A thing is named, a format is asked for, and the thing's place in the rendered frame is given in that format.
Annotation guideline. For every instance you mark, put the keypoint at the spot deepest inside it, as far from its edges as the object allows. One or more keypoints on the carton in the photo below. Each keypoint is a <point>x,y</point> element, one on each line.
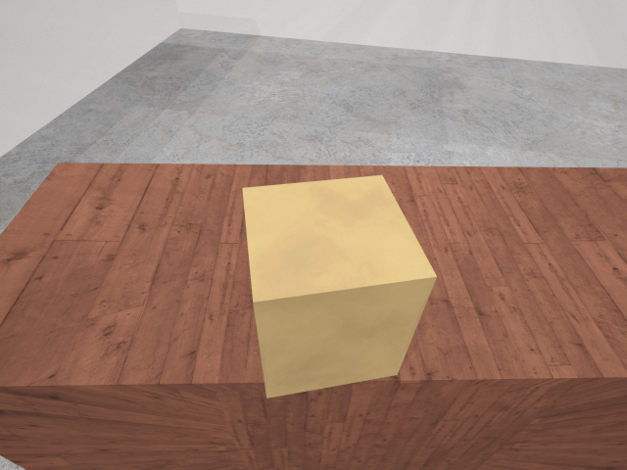
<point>339,282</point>

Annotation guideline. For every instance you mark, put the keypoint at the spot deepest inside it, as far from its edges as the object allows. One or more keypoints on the pedestal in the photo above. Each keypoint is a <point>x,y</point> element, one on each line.
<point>128,337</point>

